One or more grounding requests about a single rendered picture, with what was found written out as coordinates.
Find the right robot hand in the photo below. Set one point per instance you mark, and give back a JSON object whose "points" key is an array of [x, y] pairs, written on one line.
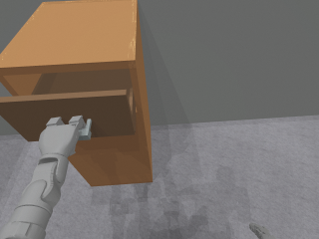
{"points": [[260, 231]]}

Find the drawer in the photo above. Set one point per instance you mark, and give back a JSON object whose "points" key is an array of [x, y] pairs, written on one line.
{"points": [[104, 96]]}

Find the cabinet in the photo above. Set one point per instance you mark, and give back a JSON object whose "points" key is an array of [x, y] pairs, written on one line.
{"points": [[80, 36]]}

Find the left robot forearm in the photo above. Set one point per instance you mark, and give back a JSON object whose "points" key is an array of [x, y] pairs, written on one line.
{"points": [[32, 213]]}

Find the left robot hand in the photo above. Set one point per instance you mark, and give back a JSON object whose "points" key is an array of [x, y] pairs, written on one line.
{"points": [[60, 138]]}

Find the handle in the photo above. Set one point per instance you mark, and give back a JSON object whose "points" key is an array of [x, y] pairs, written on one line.
{"points": [[85, 133]]}

